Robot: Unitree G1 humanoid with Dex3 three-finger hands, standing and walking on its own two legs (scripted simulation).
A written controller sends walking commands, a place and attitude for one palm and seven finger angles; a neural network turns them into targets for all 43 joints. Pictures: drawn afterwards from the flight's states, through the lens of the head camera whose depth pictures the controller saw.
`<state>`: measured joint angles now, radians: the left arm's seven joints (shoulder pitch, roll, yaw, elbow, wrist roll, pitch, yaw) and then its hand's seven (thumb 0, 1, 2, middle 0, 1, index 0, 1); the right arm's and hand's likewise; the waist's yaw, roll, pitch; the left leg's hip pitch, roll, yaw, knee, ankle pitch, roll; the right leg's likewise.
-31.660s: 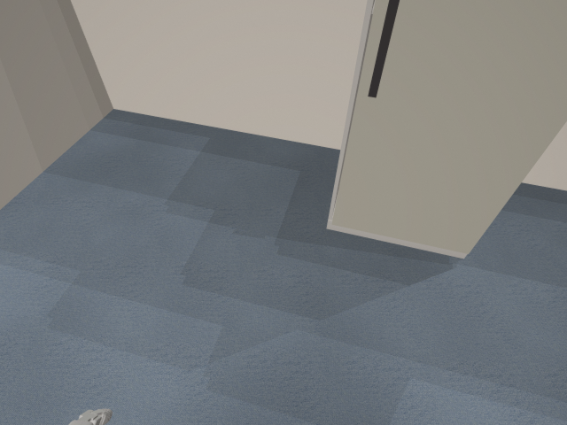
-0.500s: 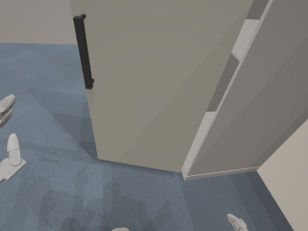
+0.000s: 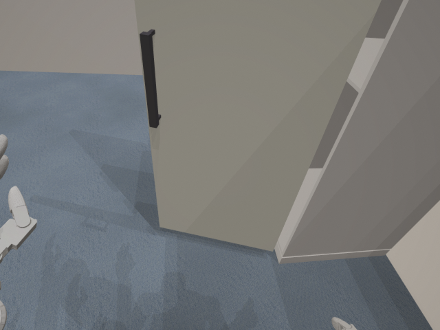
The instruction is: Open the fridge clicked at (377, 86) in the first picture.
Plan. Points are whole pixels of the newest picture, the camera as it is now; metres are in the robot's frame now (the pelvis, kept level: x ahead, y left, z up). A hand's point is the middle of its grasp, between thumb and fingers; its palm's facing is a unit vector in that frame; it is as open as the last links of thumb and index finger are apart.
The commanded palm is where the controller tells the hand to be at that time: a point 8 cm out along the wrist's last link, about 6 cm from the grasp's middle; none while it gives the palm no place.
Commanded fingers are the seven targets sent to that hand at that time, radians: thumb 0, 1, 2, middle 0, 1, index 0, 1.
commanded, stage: stop stepping back and stand still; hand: left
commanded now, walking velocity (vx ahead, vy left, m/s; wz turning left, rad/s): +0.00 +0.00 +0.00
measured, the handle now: (153, 82) +0.73 +0.27 +0.12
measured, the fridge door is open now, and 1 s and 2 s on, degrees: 72 72 72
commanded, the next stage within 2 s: let the arm hang, fingers relaxed in 0.76 s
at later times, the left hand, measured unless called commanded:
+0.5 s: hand (49, 192) +0.26 +0.30 +0.15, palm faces +0.44 -0.79 -0.42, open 7.4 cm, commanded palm +0.19 +0.33 +0.18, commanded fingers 0.00 0.90 0.90 -0.20 -0.30 -0.20 -0.30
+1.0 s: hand (73, 266) +0.23 +0.30 -0.03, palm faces +0.11 -0.89 -0.44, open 7.4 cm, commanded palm none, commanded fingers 0.00 0.90 0.90 -0.20 -0.30 -0.20 -0.30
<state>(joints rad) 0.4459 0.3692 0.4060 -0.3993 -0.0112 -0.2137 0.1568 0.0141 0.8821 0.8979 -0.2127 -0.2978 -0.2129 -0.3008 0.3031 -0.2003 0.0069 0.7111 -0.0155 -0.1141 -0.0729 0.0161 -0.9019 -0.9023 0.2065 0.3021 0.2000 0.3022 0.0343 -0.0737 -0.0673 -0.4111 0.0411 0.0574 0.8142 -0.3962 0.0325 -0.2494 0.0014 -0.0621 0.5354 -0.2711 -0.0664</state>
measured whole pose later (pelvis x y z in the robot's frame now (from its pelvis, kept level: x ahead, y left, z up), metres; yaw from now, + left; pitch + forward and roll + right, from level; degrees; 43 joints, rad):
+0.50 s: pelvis +0.05 +0.03 +0.00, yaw +0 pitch +0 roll +0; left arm 0.48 0.39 0.39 -0.42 -0.02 -0.19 0.15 0.02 0.88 0.90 -0.21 -0.30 -0.21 -0.30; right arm 0.20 -0.18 0.02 0.65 0.00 -0.12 -0.07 0.02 -0.90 -0.90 0.21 0.30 0.20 0.30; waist 0.01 -0.04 0.00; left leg -0.25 0.01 0.04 0.51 -0.26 0.02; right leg -0.20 0.01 -0.01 0.48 -0.29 -0.01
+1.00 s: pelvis +0.03 +0.05 -0.01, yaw +2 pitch +2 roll -1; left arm 0.26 0.36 0.10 0.30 0.03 -0.01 0.01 0.01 0.90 0.90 -0.20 -0.30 -0.20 -0.30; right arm 0.14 -0.31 0.00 0.78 -0.02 -0.04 0.01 0.01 -0.90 -0.90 0.21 0.30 0.20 0.30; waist 0.01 0.05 -0.05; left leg -0.35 -0.03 0.03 0.59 -0.27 0.05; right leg -0.29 -0.02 -0.03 0.57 -0.31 0.01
